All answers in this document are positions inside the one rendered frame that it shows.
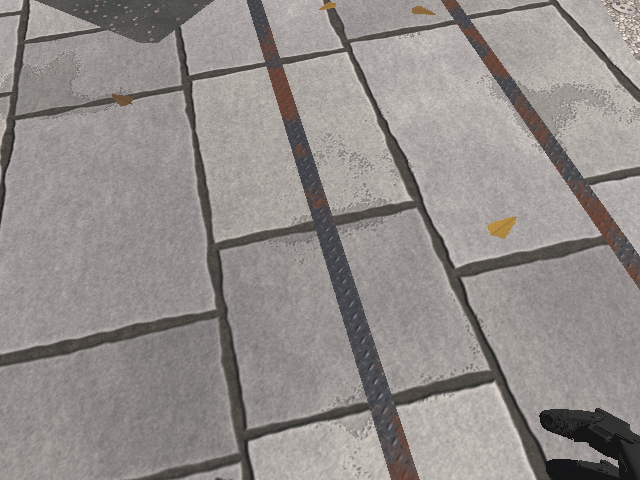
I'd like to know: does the right robot hand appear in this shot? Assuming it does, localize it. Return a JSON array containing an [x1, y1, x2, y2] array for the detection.
[[539, 408, 640, 480]]

